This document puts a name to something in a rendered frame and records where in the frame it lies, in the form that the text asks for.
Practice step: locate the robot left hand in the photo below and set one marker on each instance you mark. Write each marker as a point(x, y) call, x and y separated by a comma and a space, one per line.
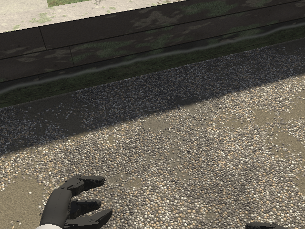
point(61, 211)

